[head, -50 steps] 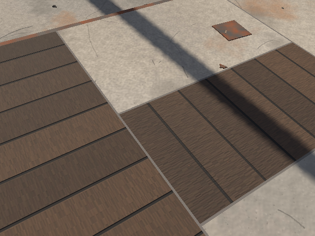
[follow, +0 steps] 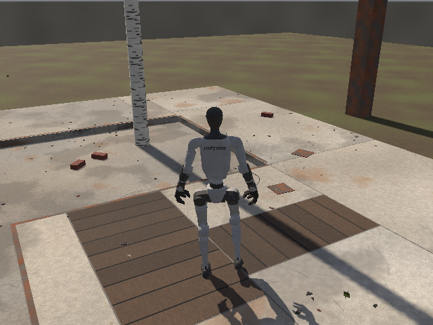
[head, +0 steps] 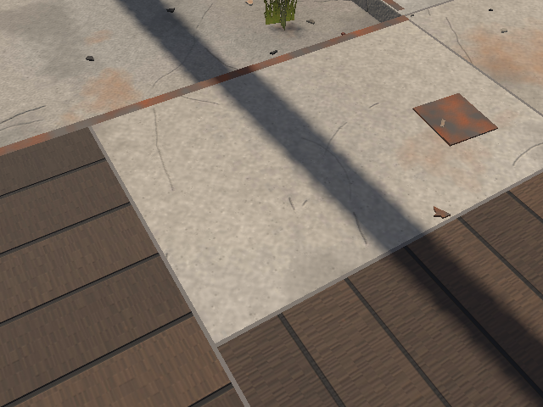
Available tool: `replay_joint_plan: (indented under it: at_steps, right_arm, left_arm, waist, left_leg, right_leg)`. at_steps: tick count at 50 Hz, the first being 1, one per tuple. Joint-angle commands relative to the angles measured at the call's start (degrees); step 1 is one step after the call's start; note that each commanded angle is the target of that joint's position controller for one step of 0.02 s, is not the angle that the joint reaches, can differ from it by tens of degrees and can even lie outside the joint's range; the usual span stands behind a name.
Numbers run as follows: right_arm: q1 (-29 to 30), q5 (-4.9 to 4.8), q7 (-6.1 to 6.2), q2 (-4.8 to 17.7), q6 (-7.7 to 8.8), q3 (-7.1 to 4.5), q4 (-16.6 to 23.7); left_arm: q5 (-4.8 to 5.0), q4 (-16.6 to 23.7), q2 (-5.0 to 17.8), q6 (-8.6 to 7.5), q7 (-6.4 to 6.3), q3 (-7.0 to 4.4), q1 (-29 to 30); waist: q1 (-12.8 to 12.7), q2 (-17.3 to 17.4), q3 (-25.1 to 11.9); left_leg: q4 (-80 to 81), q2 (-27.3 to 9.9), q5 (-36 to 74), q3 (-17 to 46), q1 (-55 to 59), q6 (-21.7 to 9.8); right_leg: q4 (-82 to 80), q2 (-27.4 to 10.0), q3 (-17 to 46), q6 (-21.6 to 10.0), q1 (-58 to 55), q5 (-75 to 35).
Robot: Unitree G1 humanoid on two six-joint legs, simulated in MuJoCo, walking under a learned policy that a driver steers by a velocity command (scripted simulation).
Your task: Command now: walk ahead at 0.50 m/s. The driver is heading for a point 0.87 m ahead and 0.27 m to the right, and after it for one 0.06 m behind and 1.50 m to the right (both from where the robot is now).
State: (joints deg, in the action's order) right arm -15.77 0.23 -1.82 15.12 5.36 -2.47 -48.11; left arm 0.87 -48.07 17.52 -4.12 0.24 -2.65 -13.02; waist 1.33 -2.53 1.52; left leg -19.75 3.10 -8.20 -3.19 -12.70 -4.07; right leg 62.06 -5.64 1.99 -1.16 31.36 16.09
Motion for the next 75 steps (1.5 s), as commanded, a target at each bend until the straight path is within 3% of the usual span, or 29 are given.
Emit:
replay_joint_plan:
  at_steps: [1, 11, 14, 16, 17, 18, 19, 20, 21, 23, 28, 38, 41, 43, 44, 45, 46, 47, 48, 50, 58, 64, 67, 68, 69, 70, 71, 72, 75]
  right_arm:
    - [1.32, -0.14, 0.56, 8.35, 1.27, -1.95, 2.63]
    - [-6.84, -1.26, 1.91, 10.43, -0.82, -2.43, -2.48]
    - [-6.10, -1.46, 2.32, 11.29, -1.69, -2.91, -3.06]
    - [-4.13, -1.32, 2.47, 11.14, -2.35, -2.77, -2.71]
    - [-4.55, -0.54, 2.61, 9.05, -2.43, -1.80, -1.75]
    - [-11.06, -0.11, 2.08, 2.76, -1.31, 0.18, -0.44]
    - [-10.09, -0.69, 1.79, 4.37, 0.10, 0.01, -1.37]
    - [-5.26, -2.43, 1.35, 9.23, 0.98, -1.37, -0.09]
    - [-1.54, -2.74, 1.41, 9.36, 1.30, -1.37, 0.86]
    - [-0.17, -1.32, 1.96, 8.25, 0.49, -1.80, 0.90]
    - [1.64, -0.45, 2.41, 5.29, -1.52, -1.50, 1.80]
    - [19.58, -1.09, 0.32, 4.48, 0.89, -0.89, 7.73]
    - [15.55, -1.15, 0.17, 7.19, 1.63, -1.84, 7.01]
    - [1.47, 0.16, 1.05, 11.85, 2.00, -3.93, 3.87]
    - [-4.73, 1.67, 1.62, 17.41, 1.62, -5.25, 3.57]
    - [-4.67, 1.30, 1.37, 14.94, 0.92, -4.48, 3.82]
    - [-1.05, 0.79, 1.37, 9.92, 0.59, -3.01, 4.85]
    - [2.16, 0.56, 1.51, 7.48, 0.26, -2.30, 5.53]
    - [5.33, 0.46, 1.44, 6.08, 0.02, -1.89, 5.22]
    - [9.05, 1.06, 1.35, 5.55, -0.05, -1.81, 4.78]
    - [12.03, 0.05, 3.45, 9.75, -1.65, -3.36, 3.23]
    - [8.58, -1.94, 2.22, 13.26, -2.88, -4.82, 1.58]
    - [8.27, -2.10, 1.99, 11.08, -3.32, -4.44, 0.99]
    - [9.87, -0.42, 1.86, 7.39, -3.01, -3.24, 2.73]
    - [12.56, 0.80, 1.80, 4.31, -1.77, -2.08, 7.04]
    - [15.95, -0.81, 0.98, 8.20, -0.27, -2.86, 6.82]
    - [15.98, -2.12, 0.16, 9.34, 0.76, -3.13, 7.12]
    - [14.93, -1.47, 0.09, 9.57, 1.19, -3.34, 5.76]
    - [14.53, 0.05, 0.10, 8.82, 1.06, -3.57, 4.83]
  left_arm:
    - [-0.59, 3.13, 2.74, 0.47, -0.36, -0.73, -0.99]
    - [0.13, 8.35, 1.61, -1.04, 1.73, 0.06, 15.87]
    - [0.07, 8.54, 3.24, -1.49, 2.47, -0.43, 14.49]
    - [-0.17, 5.32, 6.15, -1.59, 2.12, -2.17, 3.79]
    - [-0.53, 2.67, 9.50, -1.48, 1.57, -3.52, -6.35]
    - [-1.26, 1.52, 15.61, -1.00, 1.22, -5.00, -12.43]
    - [-0.44, 1.21, 11.41, -0.81, 1.44, -3.78, -13.32]
    - [-0.22, 1.80, 8.58, -0.91, 1.39, -2.74, -8.83]
    - [-0.36, 2.77, 6.95, -0.90, 1.30, -2.24, -4.47]
    - [-1.22, 3.35, 3.68, -1.30, 1.59, -1.26, 0.94]
    - [-1.05, 1.04, 5.65, -2.27, 1.09, -1.89, -0.71]
    - [0.68, -3.23, 7.52, 0.08, -0.94, -2.59, -10.14]
    - [0.60, -3.11, 8.44, 0.84, -1.36, -3.26, -8.92]
    - [-0.18, -1.60, 5.44, 1.10, -1.25, -2.21, -7.48]
    - [-0.56, 0.64, 0.27, 0.63, -1.36, -0.87, -11.17]
    - [0.12, 1.05, -0.06, -0.03, -1.34, -0.46, -14.64]
    - [1.14, 0.54, 6.07, 0.21, -1.52, -2.19, -12.65]
    - [1.23, 1.29, 7.09, 0.82, -1.71, -2.74, -9.13]
    - [0.83, 1.45, 6.26, 1.66, -1.92, -2.97, -7.84]
    - [0.63, 1.88, 3.88, 3.94, -2.05, -3.26, -8.42]
    - [-0.15, 8.39, 1.98, 5.55, -0.06, -2.91, -0.05]
    - [0.17, 12.50, 4.24, 6.83, 1.47, -3.72, 6.94]
    - [0.31, 9.51, 6.37, 5.98, 0.90, -5.31, -1.78]
    - [0.84, 7.32, 13.18, 5.63, -0.15, -7.68, -11.34]
    - [0.54, 8.52, 18.18, 4.35, 0.08, -8.05, -12.13]
    - [0.36, 9.13, 12.59, 2.66, 0.80, -6.35, -11.94]
    - [0.32, 9.37, 9.76, 1.57, 0.80, -5.33, -9.89]
    - [0.63, 9.92, 8.19, 1.21, 0.67, -4.83, -7.14]
    - [-0.11, 11.32, 7.28, 1.27, -0.61, -3.92, -3.09]
  waist:
    - [-1.88, 5.84, -1.15]
    - [3.26, 5.88, 2.94]
    - [1.19, 6.88, 1.70]
    - [-4.77, 6.73, -4.73]
    - [-8.47, 3.81, -12.52]
    - [-6.80, -9.77, -20.65]
    - [-7.85, -11.83, -23.55]
    - [-7.40, -7.53, -14.36]
    - [-5.90, -3.86, -8.84]
    - [-2.35, -2.21, -3.08]
    - [-0.81, -1.11, -0.80]
    - [-5.47, -1.15, 2.48]
    - [-2.26, -2.99, 0.48]
    - [4.40, -0.81, -9.80]
    - [4.15, 10.96, -19.36]
    - [2.61, 21.76, -25.40]
    - [2.49, 14.49, -18.29]
    - [1.57, 10.65, -12.81]
    - [-0.11, 7.74, -8.75]
    - [-2.81, 9.88, -4.97]
    - [-2.09, 8.10, -5.25]
    - [-0.29, 7.51, -1.62]
    - [-4.65, 4.25, -4.33]
    - [-7.49, -7.75, -8.49]
    - [-6.10, -17.89, -9.89]
    - [-8.18, -8.41, -9.57]
    - [-6.50, -7.02, -6.78]
    - [-4.67, -2.58, -4.73]
    - [-1.97, -1.93, -3.04]
  left_leg:
    - [12.62, -15.74, 10.82, 13.22, 3.65, -10.41]
    - [10.74, -16.66, 9.27, 7.89, 12.91, -7.23]
    - [6.47, -18.52, 15.89, 8.49, 17.08, -5.82]
    - [-6.11, -15.18, 31.31, 5.49, 15.49, -3.73]
    - [-20.11, -12.08, 25.25, 3.12, 7.13, -1.84]
    - [-42.82, -2.61, 0.96, 0.49, -16.63, 2.67]
    - [-51.77, -0.17, -25.07, 8.50, -25.61, 2.75]
    - [-55.58, -3.81, -22.46, 9.83, -31.11, 1.75]
    - [-53.62, -7.04, -16.94, 8.04, -30.93, 1.18]
    - [-46.67, -10.90, -9.43, 7.42, -25.23, 1.66]
    - [-37.11, -11.99, -0.36, 6.57, -24.93, 4.33]
    - [-8.87, -6.71, 12.20, 6.24, -21.13, 5.25]
    - [-6.41, -5.59, 6.38, 5.91, -13.27, 3.55]
    - [-7.16, -9.09, 8.57, 7.86, 9.35, -0.59]
    - [-8.37, -23.25, 15.20, 24.96, 31.22, -6.87]
    - [-2.91, -29.84, 18.48, 40.67, 35.55, -12.01]
    - [-3.03, -27.78, 21.57, 32.96, 28.69, -10.18]
    - [-3.19, -25.58, 27.11, 23.38, 21.24, -8.34]
    - [-1.92, -22.81, 30.19, 17.25, 13.76, -7.33]
    - [2.38, -19.93, 27.89, 9.88, 2.75, -6.53]
    - [6.13, -19.68, 25.41, -2.95, 2.91, -7.60]
    - [5.63, -24.02, -2.08, -0.37, 9.06, -5.89]
    - [-9.63, -19.32, 3.22, -6.29, 3.84, -1.50]
    - [-31.12, -13.47, -0.41, -11.39, -8.40, 2.85]
    - [-46.47, -1.79, -28.37, -4.95, -33.22, 6.34]
    - [-52.20, -4.10, -27.57, 4.89, -38.82, 5.32]
    - [-50.35, -6.30, -21.94, 5.86, -39.49, 3.62]
    - [-46.87, -8.29, -17.27, 6.00, -36.63, 3.23]
    - [-36.78, -8.13, -6.75, 5.04, -28.39, 4.91]
  right_leg:
    - [-5.18, -3.00, 1.56, 1.61, 6.06, -6.15]
    - [-30.62, 0.55, -0.77, 0.38, 6.12, -19.02]
    - [-32.90, 1.75, -1.34, -1.90, 2.60, -13.16]
    - [-34.98, 5.14, -4.55, -4.34, -13.13, -12.36]
    - [-32.60, 0.53, 0.17, -7.01, -29.52, -14.06]
    - [-35.35, -13.77, 25.51, -16.07, -51.98, -5.98]
    - [-44.17, -16.80, 40.18, -18.19, -54.46, 1.65]
    - [-45.35, -15.09, 32.86, -15.14, -47.51, 5.08]
    - [-46.44, -12.88, 25.28, -13.21, -39.26, 2.55]
    - [-50.28, -8.47, 15.78, -11.33, -26.27, -6.04]
    - [-55.20, -6.75, 7.51, -12.80, -21.51, -17.25]
    - [-50.53, -6.58, 8.39, -10.18, -28.16, -15.06]
    - [-45.05, -7.73, 11.08, -8.58, -29.75, -18.97]
    - [-25.98, -1.26, 7.54, -5.13, -22.81, -23.02]
    - [-4.31, 7.38, 1.55, -0.69, -3.75, -5.31]
    - [7.22, 9.66, 4.62, 0.88, 5.87, 20.96]
    - [12.22, 6.16, 7.11, 1.16, 8.56, 19.53]
    - [12.23, 3.90, 4.95, 1.60, 8.76, 16.37]
    - [9.70, 2.06, 3.69, 2.25, 6.96, 13.41]
    - [5.80, 0.14, 2.10, 2.78, 0.78, 8.69]
    - [-15.79, 0.31, -1.95, 2.49, -4.45, -9.00]
    - [-23.48, 0.66, -4.05, -1.31, -3.51, 1.65]
    - [-33.67, 5.49, -7.38, -5.32, -20.25, -1.16]
    - [-37.07, -3.17, 7.74, -10.45, -33.95, -8.18]
    - [-45.14, -13.45, 37.58, -21.46, -45.21, 2.69]
    - [-47.69, -14.40, 37.06, -21.42, -45.47, 3.47]
    - [-47.41, -13.10, 31.19, -19.05, -42.69, 1.45]
    - [-46.89, -10.79, 25.39, -16.52, -38.20, -2.37]
    - [-49.19, -6.83, 17.79, -14.05, -30.01, -14.73]
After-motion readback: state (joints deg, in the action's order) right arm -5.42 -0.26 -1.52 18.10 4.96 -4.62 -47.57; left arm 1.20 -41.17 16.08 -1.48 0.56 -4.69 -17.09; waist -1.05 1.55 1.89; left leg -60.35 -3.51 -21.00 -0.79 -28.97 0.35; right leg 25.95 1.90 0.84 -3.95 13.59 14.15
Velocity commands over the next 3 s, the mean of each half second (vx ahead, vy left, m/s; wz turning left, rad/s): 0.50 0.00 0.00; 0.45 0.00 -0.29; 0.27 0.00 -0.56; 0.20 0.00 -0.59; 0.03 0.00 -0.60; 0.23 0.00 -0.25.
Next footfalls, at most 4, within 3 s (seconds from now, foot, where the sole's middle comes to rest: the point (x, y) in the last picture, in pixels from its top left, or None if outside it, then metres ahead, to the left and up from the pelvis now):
0.34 right None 0.36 -0.16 -0.78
0.86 left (240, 341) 0.65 0.07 -0.78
1.34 right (342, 340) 0.66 -0.20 -0.78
1.78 left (319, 235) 1.00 -0.16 -0.78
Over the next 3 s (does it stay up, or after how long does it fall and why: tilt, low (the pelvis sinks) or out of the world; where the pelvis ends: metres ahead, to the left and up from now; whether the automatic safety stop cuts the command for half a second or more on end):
stays up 0.85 -0.29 0.00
